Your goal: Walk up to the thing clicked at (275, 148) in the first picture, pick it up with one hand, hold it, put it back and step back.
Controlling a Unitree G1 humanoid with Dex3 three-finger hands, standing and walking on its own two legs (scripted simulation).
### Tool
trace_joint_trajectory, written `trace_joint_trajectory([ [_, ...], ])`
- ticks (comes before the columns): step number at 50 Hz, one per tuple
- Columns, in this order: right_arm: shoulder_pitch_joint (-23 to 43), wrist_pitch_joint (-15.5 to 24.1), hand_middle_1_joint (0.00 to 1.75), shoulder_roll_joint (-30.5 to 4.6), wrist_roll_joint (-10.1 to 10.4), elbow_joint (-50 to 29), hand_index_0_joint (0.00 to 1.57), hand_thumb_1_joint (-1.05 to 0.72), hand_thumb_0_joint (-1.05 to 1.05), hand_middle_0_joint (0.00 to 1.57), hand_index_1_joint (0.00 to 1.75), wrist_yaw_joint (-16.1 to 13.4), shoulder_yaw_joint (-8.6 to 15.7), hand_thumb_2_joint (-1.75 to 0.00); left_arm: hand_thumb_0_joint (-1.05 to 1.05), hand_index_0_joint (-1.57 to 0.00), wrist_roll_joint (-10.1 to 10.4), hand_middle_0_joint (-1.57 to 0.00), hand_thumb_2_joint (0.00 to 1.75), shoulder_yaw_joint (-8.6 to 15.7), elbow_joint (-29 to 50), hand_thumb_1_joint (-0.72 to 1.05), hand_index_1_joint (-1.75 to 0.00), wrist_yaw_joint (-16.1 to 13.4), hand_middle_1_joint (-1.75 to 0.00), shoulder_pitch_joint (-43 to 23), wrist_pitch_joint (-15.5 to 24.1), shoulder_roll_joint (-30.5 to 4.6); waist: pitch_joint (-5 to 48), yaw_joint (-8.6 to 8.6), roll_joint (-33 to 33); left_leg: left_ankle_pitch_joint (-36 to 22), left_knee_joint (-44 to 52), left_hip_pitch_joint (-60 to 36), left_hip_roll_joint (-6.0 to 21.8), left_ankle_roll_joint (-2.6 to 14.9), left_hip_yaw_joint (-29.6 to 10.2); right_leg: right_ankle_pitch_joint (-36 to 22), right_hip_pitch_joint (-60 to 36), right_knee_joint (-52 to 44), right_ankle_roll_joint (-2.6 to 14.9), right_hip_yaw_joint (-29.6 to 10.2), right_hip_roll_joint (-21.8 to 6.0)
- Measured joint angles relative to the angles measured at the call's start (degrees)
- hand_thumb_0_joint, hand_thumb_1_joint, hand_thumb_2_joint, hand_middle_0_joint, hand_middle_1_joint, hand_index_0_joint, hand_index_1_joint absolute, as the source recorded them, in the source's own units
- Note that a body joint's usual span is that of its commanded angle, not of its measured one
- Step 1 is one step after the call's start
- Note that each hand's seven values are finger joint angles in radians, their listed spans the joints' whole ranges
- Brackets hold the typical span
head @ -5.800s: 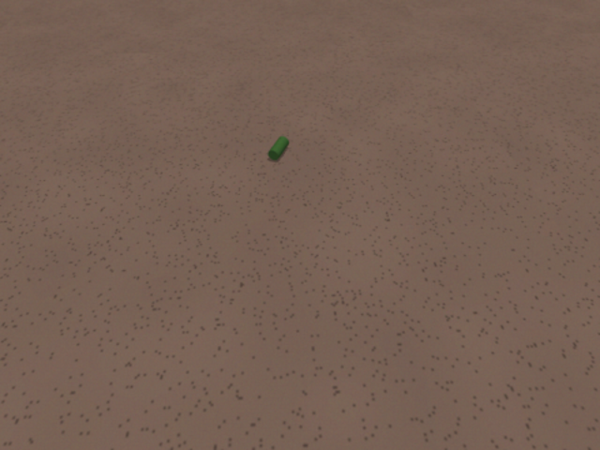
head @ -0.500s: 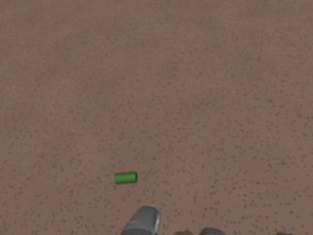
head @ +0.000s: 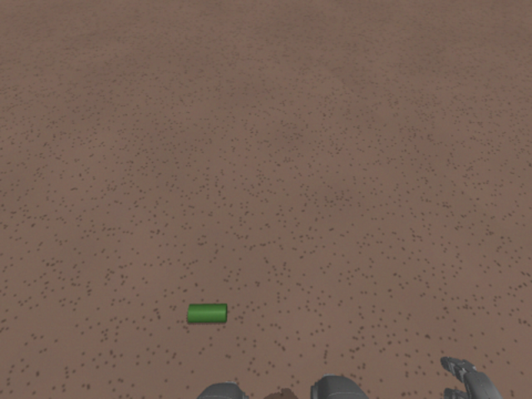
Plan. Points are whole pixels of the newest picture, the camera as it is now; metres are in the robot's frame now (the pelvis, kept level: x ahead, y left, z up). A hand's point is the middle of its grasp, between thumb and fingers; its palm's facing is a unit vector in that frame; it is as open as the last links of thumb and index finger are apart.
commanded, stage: walk up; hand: left
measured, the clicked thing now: (208, 313) +0.46 +0.22 -0.72
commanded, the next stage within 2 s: stand in 1.36 s
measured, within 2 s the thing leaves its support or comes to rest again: neither
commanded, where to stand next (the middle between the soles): +0.07 +0.01 m, yaw -2 degrees
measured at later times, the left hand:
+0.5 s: hand out of the picture +0.12 +0.24 -0.13, palm faces -0.07 -0.94 -0.33, open 7.4 cm
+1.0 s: hand out of the picture +0.08 +0.24 -0.13, palm faces -0.07 -0.94 -0.33, open 7.4 cm
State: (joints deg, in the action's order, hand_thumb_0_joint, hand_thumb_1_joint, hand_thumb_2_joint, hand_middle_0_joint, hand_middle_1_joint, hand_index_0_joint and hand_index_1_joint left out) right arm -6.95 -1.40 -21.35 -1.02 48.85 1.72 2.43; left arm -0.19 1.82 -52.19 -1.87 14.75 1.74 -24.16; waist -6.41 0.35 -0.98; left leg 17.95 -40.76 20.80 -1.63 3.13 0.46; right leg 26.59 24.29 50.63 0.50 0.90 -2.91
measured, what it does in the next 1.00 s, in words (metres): steps on the spot: right foot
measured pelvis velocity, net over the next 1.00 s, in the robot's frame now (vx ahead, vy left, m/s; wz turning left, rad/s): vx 0.01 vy -0.01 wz -0.05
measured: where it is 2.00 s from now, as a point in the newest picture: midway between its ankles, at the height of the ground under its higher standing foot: outside the picture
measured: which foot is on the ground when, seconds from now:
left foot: down 0.00-1.00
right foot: up 0.00-0.04, down 0.06-1.00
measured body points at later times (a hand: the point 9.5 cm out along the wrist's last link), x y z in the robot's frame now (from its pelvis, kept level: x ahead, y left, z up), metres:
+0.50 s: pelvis +0.01 +0.00 +0.03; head +0.03 +0.00 +0.47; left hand +0.12 +0.29 -0.11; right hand +0.09 -0.31 -0.10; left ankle +0.04 +0.09 -0.72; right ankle +0.03 -0.13 -0.72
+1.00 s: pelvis +0.01 -0.01 +0.03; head +0.03 +0.00 +0.48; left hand +0.09 +0.29 -0.11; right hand +0.07 -0.31 -0.10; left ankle +0.04 +0.09 -0.72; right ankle +0.03 -0.13 -0.72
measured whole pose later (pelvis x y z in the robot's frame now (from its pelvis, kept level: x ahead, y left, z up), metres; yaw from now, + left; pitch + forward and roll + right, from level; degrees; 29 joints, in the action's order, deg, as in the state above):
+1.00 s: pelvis +0.01 -0.01 +0.03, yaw -3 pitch -2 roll +0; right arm -4.2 0.4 -19.4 -0.7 66.8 1.2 0.8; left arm -0.6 0.1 -67.4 0.7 5.7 0.6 -20.4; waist -3.8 0.2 -0.4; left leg 7.2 -17.6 8.5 -0.7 1.5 2.6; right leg 7.4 7.7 17.0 -0.6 -0.3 -0.3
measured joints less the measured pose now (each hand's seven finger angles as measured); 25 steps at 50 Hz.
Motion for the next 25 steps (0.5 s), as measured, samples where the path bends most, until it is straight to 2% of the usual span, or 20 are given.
trace_joint_trajectory([
  [3,-0.6,-0.2,0.3,-0.4,0.1,0.8,0.2,-0.9,0.0,0.2,0.3,-0.2,-0.1,-0.9,0.0,-0.21,-0.4,-0.21,0.9,0.2,-1.1,0.9,-0.3,0.4,-0.3,-0.5,-0.1,0.3,0.3,-0.34,0.5,0.9,-1.6,0.8,0.1,0.02,0.9,-2.8,-3.8,-7.6,0.21,0.4,1.2],
  [4,-0.6,-0.3,0.3,-0.7,0.2,1.3,0.2,-0.9,0.0,0.2,0.3,-0.3,-0.1,-0.9,0.0,-0.21,-0.6,-0.21,0.9,0.3,-1.7,0.91,-0.3,0.4,-0.3,-0.9,-0.2,0.7,0.1,-0.33,1.4,1.4,-2.4,1.0,0.5,-0.08,0.9,-6.6,-4.8,-9.6,-0.11,0.4,1.9],
  [6,-0.7,-0.4,0.3,-1.0,0.6,2.8,0.2,-0.9,0.0,0.2,0.3,-0.7,-0.1,-0.9,0.0,-0.2,-1.1,-0.21,0.9,0.1,-2.7,0.91,-0.3,0.5,-0.3,-1.9,-0.3,1.7,-0.6,-0.42,3.6,1.7,-2.9,0.6,1.9,-0.5,0.0,-8.7,-6.3,-11.8,-0.89,1.1,3.2],
  [11,-1.8,0.4,0.3,1.1,0.8,7.0,0.2,-0.9,0.0,0.2,0.3,-0.6,-1.3,-0.9,0.01,-0.2,-0.6,-0.21,0.9,-1.2,-4.5,0.91,-0.3,1.4,-0.3,-3.7,-0.9,1.7,0.5,-0.44,1.8,-1.4,3.7,-2.5,0.2,-0.59,1.3,-9.4,-7.4,-14.2,-1.31,-0.1,1.6],
  [18,-1.0,1.3,0.3,2.2,0.6,11.7,0.2,-0.9,0.01,0.2,0.3,-0.2,-2.5,-0.9,0.01,-0.2,0.1,-0.21,0.9,-2.0,-7.1,0.91,-0.3,2.2,-0.3,-7.0,-0.5,2.6,1.4,-0.6,1.2,-4.4,10.5,-5.9,0.8,-1.0,1.4,-12.9,-10.9,-21.6,-1.22,-0.3,2.2],
  [25,1.9,2.1,0.3,1.6,0.9,14.4,0.2,-0.9,0.01,0.2,0.3,-0.6,-2.3,-0.9,0.0,-0.2,0.5,-0.21,0.9,-2.6,-9.7,0.91,-0.3,2.2,-0.3,-10.4,-0.4,3.7,1.9,-0.71,0.6,-7.3,16.6,-9.4,0.7,-1.34,1.4,-15.6,-14.1,-27.2,-1.14,-0.3,2.3],
])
